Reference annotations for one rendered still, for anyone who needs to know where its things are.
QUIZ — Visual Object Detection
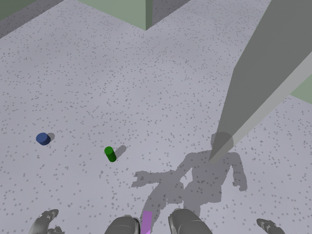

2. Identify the left robot hand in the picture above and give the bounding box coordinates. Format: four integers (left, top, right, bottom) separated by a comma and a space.
28, 209, 65, 234

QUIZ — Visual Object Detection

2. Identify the right robot hand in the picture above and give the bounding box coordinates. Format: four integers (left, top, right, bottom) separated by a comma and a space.
256, 218, 285, 234

